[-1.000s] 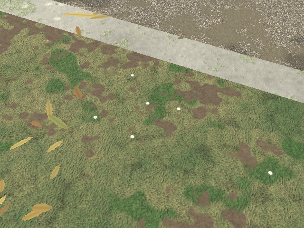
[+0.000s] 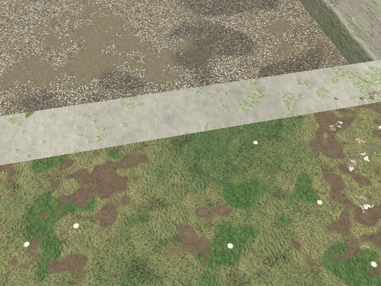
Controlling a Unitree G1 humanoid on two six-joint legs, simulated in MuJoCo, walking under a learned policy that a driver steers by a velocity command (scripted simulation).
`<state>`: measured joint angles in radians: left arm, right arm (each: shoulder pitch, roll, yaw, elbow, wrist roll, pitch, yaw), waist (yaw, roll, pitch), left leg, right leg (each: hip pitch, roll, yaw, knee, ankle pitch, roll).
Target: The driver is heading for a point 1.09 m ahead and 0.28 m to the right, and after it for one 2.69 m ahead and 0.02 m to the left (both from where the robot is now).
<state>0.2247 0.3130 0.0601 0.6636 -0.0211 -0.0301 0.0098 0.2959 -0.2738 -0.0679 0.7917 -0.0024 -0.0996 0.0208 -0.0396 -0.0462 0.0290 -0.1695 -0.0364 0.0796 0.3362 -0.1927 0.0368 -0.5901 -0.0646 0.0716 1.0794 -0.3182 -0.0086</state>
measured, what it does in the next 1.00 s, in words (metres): walks ahead: right foot, then left foot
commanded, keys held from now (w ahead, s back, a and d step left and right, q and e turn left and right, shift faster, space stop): w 0.66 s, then w+e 0.34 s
